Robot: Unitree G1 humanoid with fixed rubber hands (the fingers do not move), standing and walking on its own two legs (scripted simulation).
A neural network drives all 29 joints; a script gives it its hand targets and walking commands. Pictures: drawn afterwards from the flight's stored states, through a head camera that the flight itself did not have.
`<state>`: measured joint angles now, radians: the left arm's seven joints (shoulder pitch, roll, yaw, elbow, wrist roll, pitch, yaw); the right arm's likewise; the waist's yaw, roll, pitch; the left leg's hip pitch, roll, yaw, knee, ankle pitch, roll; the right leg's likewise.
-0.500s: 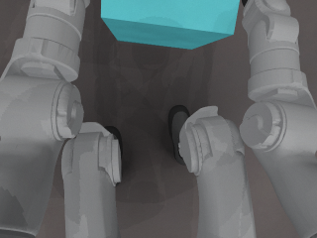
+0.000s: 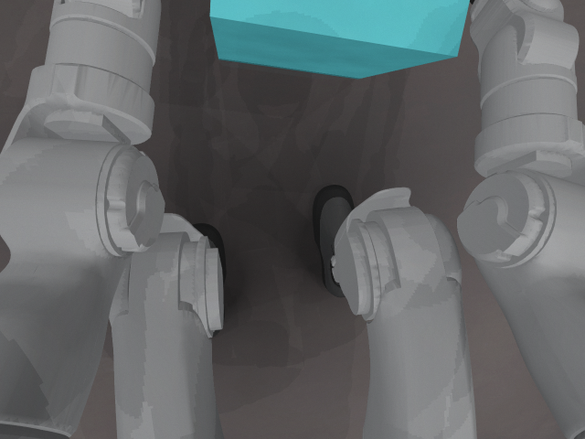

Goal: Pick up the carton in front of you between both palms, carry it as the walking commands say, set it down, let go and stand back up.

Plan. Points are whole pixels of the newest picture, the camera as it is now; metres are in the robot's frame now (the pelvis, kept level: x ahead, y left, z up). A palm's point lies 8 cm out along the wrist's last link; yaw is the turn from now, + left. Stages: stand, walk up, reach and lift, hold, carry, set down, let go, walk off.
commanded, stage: set down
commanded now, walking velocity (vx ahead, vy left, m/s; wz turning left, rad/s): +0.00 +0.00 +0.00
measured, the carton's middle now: out of the picture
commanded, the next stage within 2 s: let go in 1.36 s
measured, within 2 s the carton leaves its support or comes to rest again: neither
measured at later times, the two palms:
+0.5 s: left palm out of the picture +0.62 +0.11 -0.12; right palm out of the picture +0.53 -0.25 -0.13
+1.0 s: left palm out of the picture +0.62 +0.12 +0.03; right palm out of the picture +0.53 -0.26 +0.03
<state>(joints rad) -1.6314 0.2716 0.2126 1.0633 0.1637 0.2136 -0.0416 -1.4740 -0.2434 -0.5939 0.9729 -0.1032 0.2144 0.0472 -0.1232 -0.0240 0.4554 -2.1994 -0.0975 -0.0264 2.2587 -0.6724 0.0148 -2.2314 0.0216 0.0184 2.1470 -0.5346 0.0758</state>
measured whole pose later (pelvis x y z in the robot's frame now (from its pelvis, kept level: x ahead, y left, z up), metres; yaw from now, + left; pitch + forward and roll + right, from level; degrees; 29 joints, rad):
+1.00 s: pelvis +0.01 -0.01 +0.14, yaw +0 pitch +48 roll -2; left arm -1.51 0.45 0.08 1.04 -0.02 0.27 0.00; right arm -1.25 -0.21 -0.39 0.77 0.09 0.24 -0.12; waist -0.16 0.03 0.05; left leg -2.01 -0.07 -0.04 1.73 -0.56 -0.01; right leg -2.06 0.02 0.02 1.65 -0.43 0.04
